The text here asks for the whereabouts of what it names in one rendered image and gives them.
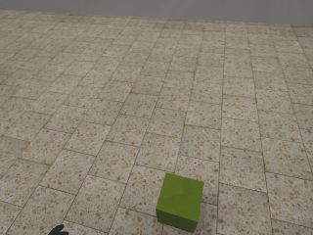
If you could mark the carton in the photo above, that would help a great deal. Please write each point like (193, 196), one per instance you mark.
(179, 202)

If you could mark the robot left hand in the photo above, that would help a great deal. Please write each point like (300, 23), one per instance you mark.
(57, 230)

